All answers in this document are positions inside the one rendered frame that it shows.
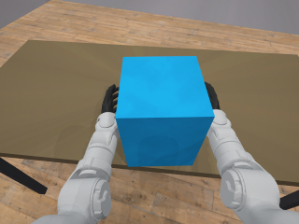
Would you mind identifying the table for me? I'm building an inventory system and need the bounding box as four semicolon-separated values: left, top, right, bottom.
0;39;299;210

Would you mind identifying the robot left forearm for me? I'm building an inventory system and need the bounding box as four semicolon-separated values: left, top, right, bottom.
57;112;120;212

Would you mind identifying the left robot upper arm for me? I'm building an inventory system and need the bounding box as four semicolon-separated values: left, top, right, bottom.
31;177;112;224

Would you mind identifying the right robot upper arm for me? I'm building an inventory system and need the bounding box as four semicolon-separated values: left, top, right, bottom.
220;168;299;224

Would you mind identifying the left robot hand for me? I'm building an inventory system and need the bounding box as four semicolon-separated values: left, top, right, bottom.
101;84;120;114

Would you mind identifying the right robot hand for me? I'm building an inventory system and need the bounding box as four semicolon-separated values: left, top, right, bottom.
205;82;221;110

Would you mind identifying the carton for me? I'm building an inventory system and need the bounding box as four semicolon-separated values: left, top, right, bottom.
115;56;215;167

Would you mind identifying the robot right forearm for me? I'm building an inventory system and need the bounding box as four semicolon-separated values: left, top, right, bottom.
206;109;280;202

